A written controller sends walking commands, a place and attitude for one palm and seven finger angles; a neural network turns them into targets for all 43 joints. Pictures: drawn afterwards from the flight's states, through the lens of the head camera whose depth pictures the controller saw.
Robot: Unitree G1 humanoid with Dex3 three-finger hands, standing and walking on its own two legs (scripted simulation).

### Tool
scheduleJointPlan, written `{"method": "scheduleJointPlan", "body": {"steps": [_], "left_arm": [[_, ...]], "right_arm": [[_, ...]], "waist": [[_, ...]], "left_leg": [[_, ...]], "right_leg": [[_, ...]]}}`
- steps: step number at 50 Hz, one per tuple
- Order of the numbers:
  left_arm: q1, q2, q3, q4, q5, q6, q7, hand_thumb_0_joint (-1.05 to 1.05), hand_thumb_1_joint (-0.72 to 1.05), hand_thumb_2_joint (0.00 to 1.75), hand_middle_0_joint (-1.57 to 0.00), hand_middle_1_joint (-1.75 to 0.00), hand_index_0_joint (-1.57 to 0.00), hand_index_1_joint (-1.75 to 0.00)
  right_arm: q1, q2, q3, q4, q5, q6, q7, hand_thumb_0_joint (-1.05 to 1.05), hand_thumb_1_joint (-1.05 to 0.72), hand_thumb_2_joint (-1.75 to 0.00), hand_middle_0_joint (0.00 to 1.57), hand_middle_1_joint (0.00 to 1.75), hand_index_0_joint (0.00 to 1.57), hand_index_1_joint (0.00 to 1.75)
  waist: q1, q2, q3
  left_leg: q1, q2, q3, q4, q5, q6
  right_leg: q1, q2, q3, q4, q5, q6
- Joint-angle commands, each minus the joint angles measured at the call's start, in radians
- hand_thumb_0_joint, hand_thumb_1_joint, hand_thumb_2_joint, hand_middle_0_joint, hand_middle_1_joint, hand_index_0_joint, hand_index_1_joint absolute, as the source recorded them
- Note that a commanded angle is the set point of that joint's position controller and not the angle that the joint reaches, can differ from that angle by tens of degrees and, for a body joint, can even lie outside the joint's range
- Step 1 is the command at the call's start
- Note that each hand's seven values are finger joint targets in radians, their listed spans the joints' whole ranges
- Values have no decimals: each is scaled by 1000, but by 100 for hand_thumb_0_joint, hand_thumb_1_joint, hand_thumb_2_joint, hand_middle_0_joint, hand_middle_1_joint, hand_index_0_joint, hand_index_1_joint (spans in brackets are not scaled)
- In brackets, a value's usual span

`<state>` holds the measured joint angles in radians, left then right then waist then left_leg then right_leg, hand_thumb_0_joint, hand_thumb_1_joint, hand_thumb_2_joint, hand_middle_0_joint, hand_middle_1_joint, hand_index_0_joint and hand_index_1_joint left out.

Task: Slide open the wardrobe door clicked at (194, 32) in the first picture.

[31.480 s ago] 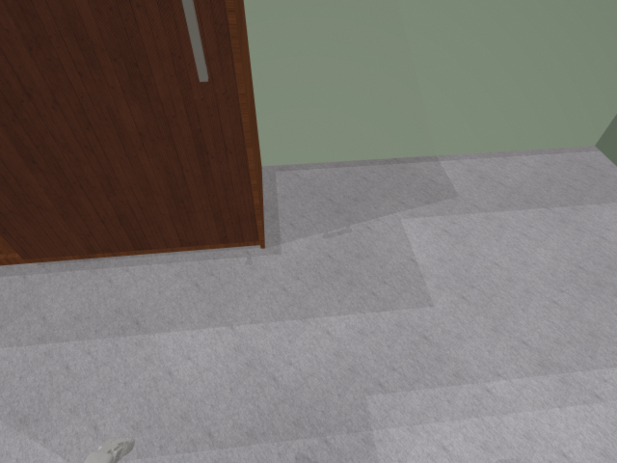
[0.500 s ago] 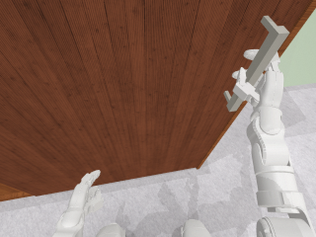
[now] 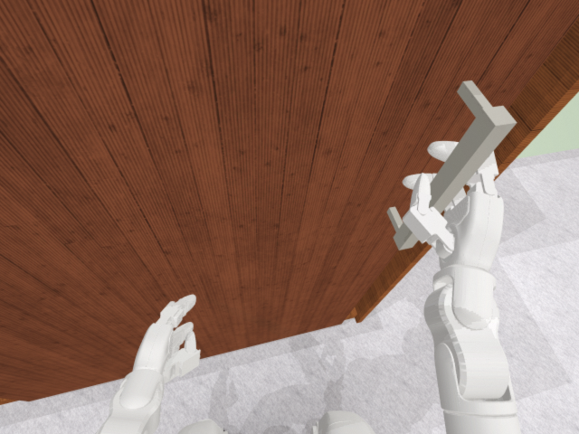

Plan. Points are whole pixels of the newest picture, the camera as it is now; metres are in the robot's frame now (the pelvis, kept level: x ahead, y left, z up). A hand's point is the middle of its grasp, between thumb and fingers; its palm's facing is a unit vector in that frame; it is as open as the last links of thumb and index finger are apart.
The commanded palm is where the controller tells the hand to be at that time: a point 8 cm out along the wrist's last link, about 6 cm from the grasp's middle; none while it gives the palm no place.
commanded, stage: step sideways, sliding the door along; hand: right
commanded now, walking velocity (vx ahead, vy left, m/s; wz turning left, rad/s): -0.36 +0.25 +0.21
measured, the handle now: (430, 180) +0.37 -0.19 +0.14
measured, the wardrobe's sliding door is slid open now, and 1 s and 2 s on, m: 0.06 0.18 0.27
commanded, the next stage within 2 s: none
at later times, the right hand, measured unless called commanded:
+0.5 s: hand (365, 219) +0.31 -0.09 +0.15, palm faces -0.07 +1.00 -0.05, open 5.7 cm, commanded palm +0.29 -0.09 +0.15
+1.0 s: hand (330, 228) +0.30 -0.05 +0.15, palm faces -0.02 +1.00 +0.00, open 5.7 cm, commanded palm +0.27 -0.04 +0.15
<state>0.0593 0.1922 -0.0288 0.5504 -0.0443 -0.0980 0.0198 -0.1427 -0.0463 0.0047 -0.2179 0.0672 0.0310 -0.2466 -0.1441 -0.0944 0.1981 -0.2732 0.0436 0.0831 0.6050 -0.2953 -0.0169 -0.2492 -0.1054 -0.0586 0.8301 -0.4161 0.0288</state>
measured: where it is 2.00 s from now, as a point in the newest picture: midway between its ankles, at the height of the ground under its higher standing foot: outside the picture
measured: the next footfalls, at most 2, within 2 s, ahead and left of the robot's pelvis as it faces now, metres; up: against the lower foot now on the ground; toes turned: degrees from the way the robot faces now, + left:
left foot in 0.56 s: +0.10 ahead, +0.12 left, +0.00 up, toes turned +9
left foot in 1.20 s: -0.09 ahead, +0.24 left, +0.00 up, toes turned +10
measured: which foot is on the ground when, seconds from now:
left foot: down 0.00-0.10, up 0.12-0.54, down 0.56-0.80, up 0.82-1.00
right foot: down 0.00-1.00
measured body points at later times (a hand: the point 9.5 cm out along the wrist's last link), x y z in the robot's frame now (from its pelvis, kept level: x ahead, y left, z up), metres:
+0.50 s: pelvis +0.02 -0.02 +0.01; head +0.08 -0.02 +0.45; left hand +0.24 +0.15 -0.07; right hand +0.31 -0.15 +0.15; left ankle +0.06 +0.11 -0.69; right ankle -0.04 -0.13 -0.73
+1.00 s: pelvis -0.05 +0.03 +0.02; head +0.01 +0.00 +0.46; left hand +0.12 +0.26 -0.07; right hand +0.30 -0.11 +0.16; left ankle -0.09 +0.19 -0.65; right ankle -0.02 -0.11 -0.73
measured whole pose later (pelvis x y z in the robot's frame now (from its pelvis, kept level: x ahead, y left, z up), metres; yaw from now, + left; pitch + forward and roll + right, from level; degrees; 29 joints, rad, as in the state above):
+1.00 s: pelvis -0.05 +0.03 +0.02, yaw +10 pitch -1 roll +4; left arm 0.13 0.19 0.01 0.57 -0.01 0.01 -0.01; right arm -0.18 -0.12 0.06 -0.15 0.04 0.01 -0.16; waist -0.11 -0.02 0.15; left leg -0.43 -0.01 -0.01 1.02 -0.40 -0.03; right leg -0.23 -0.18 -0.09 0.53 -0.27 0.04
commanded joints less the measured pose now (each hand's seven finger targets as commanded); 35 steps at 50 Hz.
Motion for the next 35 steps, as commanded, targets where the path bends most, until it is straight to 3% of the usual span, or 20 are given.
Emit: {"method": "scheduleJointPlan", "body": {"steps": [1, 2, 3, 4, 5, 6, 7, 8, 10, 14, 19, 25, 27, 28, 29, 30, 31, 32, 33, 35], "left_arm": [[-52, 56, 50, -161, -9, -37, 17, 0, 90, 90, -20, -30, -20, -30], [-64, 49, 43, -151, -8, -31, 16, 0, 90, 90, -20, -30, -20, -30], [-70, 61, 50, -148, -3, -26, 15, 0, 90, 90, -20, -30, -20, -30], [-77, 88, 63, -159, -3, -23, 10, 0, 90, 90, -20, -30, -20, -30], [-81, 111, 79, -191, 1, -19, -10, 0, 90, 90, -20, -30, -20, -30], [-59, 125, 86, -210, -7, -14, -29, 0, 90, 90, -20, -30, -20, -30], [-64, 126, 84, -205, 7, -8, -37, 0, 90, 90, -20, -30, -20, -30], [-78, 123, 77, -202, 22, -5, -32, 0, 90, 90, -20, -30, -20, -30], [-53, 114, 70, -192, 17, -1, -33, 0, 90, 90, -20, -30, -20, -30], [-54, 98, 59, -196, 23, 16, -38, 0, 90, 90, -20, -30, -20, -30], [-73, 75, 43, -199, 34, 18, -21, 0, 90, 90, -20, -30, -20, -30], [-122, 58, 29, -189, 33, 15, -10, 0, 90, 90, -20, -30, -20, -30], [-136, 59, 27, -188, 26, 12, -8, 0, 90, 90, -20, -30, -20, -30], [-134, 55, 21, -189, 25, 10, -6, 0, 90, 90, -20, -30, -20, -30], [-130, 42, 14, -194, 23, 4, 0, 0, 90, 90, -20, -30, -20, -30], [-115, 29, 8, -188, 23, -15, 8, 0, 90, 90, -20, -30, -20, -30], [-92, 30, 14, -180, 21, -28, 7, 0, 90, 90, -20, -30, -20, -30], [-97, 34, 23, -180, 16, -37, 9, 0, 90, 90, -20, -30, -20, -30], [-82, 31, 20, -170, 16, -36, 4, 0, 90, 90, -20, -30, -20, -30], [-89, 24, 17, -135, 19, -16, -11, 0, 90, 90, -20, -30, -20, -30]], "right_arm": [[-335, 100, 446, -536, -31, -158, 132, 0, -90, -90, 45, 140, 45, 140], [-348, 119, 466, -550, -33, -177, 136, 0, -90, -90, 45, 140, 45, 140], [-348, 124, 473, -561, -32, -200, 140, 0, -90, -90, 45, 140, 45, 140], [-306, 132, 486, -553, -30, -219, 149, 0, -90, -90, 45, 140, 45, 140], [-236, 152, 514, -522, -28, -225, 165, 0, -90, -90, 45, 140, 45, 140], [-182, 152, 524, -443, -52, -233, 171, 0, -90, -90, 45, 140, 45, 140], [-204, 147, 500, -440, -60, -232, 175, 0, -90, -90, 45, 140, 45, 140], [-262, 126, 487, -509, -63, -232, 175, 0, -90, -90, 45, 140, 45, 140], [-247, 99, 453, -487, -64, -215, 167, 0, -90, -90, 45, 140, 45, 140], [-219, 59, 408, -461, -66, -177, 166, 0, -90, -90, 45, 140, 45, 140], [-202, -6, 339, -455, -66, -158, 170, 0, -90, -90, 45, 140, 45, 140], [-228, -30, 306, -475, -49, -142, 178, 0, -90, -90, 45, 140, 45, 140], [-219, -28, 310, -484, -49, -148, 178, 0, -90, -90, 45, 140, 45, 140], [-222, -27, 320, -503, -49, -156, 180, 0, -90, -90, 45, 140, 45, 140], [-229, -38, 327, -514, -47, -167, 178, 0, -90, -90, 45, 140, 45, 140], [-184, -39, 322, -495, -43, -176, 171, 0, -90, -90, 45, 140, 45, 140], [-105, -11, 330, -454, -46, -177, 159, 0, -90, -90, 45, 140, 45, 140], [-121, -34, 325, -476, -50, -198, 152, 0, -90, -90, 45, 140, 45, 140], [-168, -6, 348, -509, -43, -217, 157, 0, -90, -90, 45, 140, 45, 140], [-284, 8, 354, -547, -37, -241, 155, 0, -90, -90, 45, 140, 45, 140]], "waist": [[126, 302, -564], [147, 317, -565], [167, 267, -569], [166, 141, -591], [140, -37, -608], [118, -38, -640], [128, 18, -559], [147, -9, -502], [151, -79, -427], [142, -149, -431], [151, -121, -441], [151, -67, -417], [147, -24, -407], [150, 46, -418], [148, 178, -420], [126, 287, -440], [109, 325, -483], [100, 319, -507], [114, 290, -522], [157, 235, -553]], "left_leg": [[412, 296, -401, 13, 1377, 169], [382, 255, -332, 42, 1293, 153], [261, 185, -253, 100, 1115, 114], [52, 77, -139, 178, 730, 34], [-179, -1, -96, 332, 6, 0], [-219, -10, -154, 509, -265, 13], [-290, -34, -156, 593, -266, 9], [-304, -20, -145, 625, -262, 4], [-397, -22, -103, 620, -219, 1], [-369, -39, -24, 425, -120, -5], [-288, -50, -4, 218, -12, -2], [-50, -52, -24, -12, 160, 9], [66, -28, -50, -79, 329, 17], [120, 24, -97, -98, 545, 34], [144, 129, -202, -121, 927, 79], [194, 214, -355, -139, 1238, 154], [241, 266, -454, -153, 1318, 191], [269, 263, -459, -156, 1248, 176], [298, 259, -428, -149, 1118, 182], [298, 227, -341, -145, 959, 182]], "right_leg": [[-137, 67, 92, 8, -117, -32], [-69, 41, 84, -139, 24, -30], [98, -6, 57, -276, 314, -28], [329, -122, 107, -342, 860, -60], [489, -308, 238, -320, 1309, -147], [509, -349, 232, -293, 1384, -189], [471, -341, 180, -305, 1330, -202], [389, -344, 163, -323, 1277, -189], [449, -292, 74, -335, 1257, -146], [529, -248, -3, -348, 1262, -93], [576, -273, -44, -344, 1291, -73], [400, -299, -48, -233, 1181, -64], [285, -278, -35, -161, 1044, -54], [207, -233, -40, -82, 863, -44], [102, -127, -52, 31, 479, -11], [-5, 15, -18, 96, -10, 15], [-63, 72, 53, 160, -221, 6], [-68, 69, 97, 156, -262, -3], [-78, 50, 105, 76, -230, -4], [-28, 55, 52, -112, -101, 8]]}}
